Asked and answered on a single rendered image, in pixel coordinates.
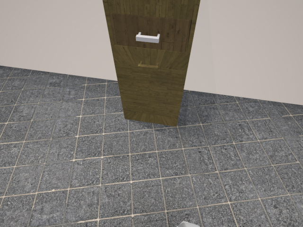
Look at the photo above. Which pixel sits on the drawer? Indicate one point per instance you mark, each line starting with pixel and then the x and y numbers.
pixel 173 32

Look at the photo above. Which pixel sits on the cabinet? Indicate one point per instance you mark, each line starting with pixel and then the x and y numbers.
pixel 152 96

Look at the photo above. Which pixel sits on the handle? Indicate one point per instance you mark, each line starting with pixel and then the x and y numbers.
pixel 146 38
pixel 147 67

